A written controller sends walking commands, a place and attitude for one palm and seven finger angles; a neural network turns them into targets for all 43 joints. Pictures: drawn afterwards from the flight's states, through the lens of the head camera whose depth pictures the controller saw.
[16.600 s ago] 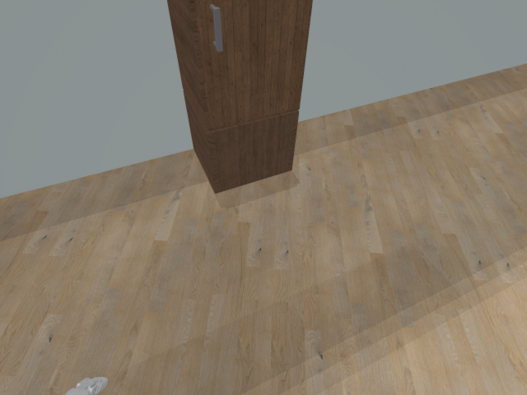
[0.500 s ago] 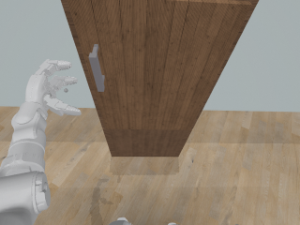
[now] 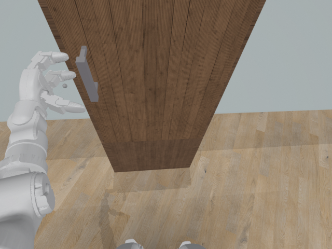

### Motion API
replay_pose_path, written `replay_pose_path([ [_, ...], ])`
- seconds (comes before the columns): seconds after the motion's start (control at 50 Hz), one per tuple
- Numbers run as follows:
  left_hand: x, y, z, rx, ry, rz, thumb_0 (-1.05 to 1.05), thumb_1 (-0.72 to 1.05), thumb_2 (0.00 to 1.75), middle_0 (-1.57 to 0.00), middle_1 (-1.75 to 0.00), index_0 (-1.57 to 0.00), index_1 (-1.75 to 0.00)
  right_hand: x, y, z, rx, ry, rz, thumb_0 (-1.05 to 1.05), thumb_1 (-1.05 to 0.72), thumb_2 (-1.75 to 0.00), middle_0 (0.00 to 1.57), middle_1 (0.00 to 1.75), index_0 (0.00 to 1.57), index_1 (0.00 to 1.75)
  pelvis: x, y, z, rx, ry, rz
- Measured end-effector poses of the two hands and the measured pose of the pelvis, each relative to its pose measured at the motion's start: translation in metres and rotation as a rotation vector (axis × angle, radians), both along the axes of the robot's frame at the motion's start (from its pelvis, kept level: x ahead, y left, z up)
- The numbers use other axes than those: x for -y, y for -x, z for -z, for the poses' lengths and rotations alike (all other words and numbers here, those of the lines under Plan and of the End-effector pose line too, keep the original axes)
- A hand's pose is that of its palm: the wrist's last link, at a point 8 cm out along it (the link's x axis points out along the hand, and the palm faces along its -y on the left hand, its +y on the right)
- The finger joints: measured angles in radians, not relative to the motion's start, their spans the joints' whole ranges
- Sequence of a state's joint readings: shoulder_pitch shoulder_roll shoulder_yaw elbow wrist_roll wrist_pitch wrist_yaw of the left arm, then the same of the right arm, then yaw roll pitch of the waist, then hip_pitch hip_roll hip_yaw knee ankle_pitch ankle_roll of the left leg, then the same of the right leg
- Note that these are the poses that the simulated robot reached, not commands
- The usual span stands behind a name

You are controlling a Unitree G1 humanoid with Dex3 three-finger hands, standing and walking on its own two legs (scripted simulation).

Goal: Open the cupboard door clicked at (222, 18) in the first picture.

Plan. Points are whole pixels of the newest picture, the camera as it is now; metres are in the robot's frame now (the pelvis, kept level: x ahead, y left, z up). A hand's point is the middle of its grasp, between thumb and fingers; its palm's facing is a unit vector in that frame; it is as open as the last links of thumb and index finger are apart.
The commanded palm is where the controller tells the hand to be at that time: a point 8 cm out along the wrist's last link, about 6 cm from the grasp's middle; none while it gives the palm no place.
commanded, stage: move the hooked fingers beside the handle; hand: left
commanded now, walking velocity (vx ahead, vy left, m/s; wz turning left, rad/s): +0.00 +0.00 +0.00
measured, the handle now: (89, 75) +0.51 +0.17 +0.10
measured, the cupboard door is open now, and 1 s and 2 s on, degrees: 0 0 0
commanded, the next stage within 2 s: slide the fingers in behind the handle in 0.64 s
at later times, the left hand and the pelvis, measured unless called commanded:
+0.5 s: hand (66, 90) +0.46 +0.21 +0.10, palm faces +0.03 -1.00 +0.00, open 14.0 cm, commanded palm +0.44 +0.26 +0.10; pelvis +0.00 +0.00 +0.00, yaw +1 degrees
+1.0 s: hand (71, 91) +0.46 +0.20 +0.10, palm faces +0.00 -1.00 +0.02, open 14.0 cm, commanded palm +0.44 +0.25 +0.10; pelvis +0.00 +0.00 +0.00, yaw +1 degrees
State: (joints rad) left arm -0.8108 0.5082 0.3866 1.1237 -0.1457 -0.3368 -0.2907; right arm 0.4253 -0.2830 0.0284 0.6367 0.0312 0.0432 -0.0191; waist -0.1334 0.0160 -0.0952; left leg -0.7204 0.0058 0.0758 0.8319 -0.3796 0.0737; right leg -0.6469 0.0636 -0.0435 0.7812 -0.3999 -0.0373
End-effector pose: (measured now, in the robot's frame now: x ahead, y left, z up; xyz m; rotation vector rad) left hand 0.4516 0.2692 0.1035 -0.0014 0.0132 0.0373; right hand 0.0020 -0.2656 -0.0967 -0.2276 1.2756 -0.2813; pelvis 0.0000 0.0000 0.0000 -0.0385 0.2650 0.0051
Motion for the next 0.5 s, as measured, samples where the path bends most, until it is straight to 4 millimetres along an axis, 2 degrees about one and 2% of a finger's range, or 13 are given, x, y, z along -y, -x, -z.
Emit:
replay_pose_path([
  [0.14,-0.006,0.009,0.006,-0.029,0.003,0.004,-0.02,-0.5,0.3,-0.3,-1.2,-0.3,-1.2,0.0,-0.007,-0.001,0.01,-0.002,-0.004,0.0,-0.9,-0.9,0.21,0.3,0.21,0.3,0.002,-0.001,-0.001,0.01,0.002,-0.005],
  [0.24,-0.005,0.015,0.001,0.015,-0.001,0.007,-0.02,-0.5,0.3,-0.3,-1.2,-0.3,-1.2,0.002,-0.019,-0.001,0.034,0.003,-0.025,0.0,-0.9,-0.9,0.2,0.3,0.21,0.3,0.002,-0.001,-0.001,0.016,0.005,-0.014],
  [0.38,0.0,0.013,0.006,-0.035,0.008,0.017,-0.02,-0.5,0.3,-0.3,-1.2,-0.3,-1.2,0.002,-0.035,-0.001,0.075,0.009,-0.053,0.0,-0.9,-0.9,0.2,0.3,0.21,0.3,0.002,0.003,0.001,0.015,0.005,-0.024],
  [0.5,0.003,0.01,0.006,-0.001,0.002,0.006,-0.02,-0.5,0.3,-0.3,-1.2,-0.3,-1.2,0.001,-0.034,0.0,0.079,0.007,-0.059,0.0,-0.9,-0.9,0.2,0.3,0.21,0.3,0.001,0.004,0.002,0.008,0.004,-0.02],
])
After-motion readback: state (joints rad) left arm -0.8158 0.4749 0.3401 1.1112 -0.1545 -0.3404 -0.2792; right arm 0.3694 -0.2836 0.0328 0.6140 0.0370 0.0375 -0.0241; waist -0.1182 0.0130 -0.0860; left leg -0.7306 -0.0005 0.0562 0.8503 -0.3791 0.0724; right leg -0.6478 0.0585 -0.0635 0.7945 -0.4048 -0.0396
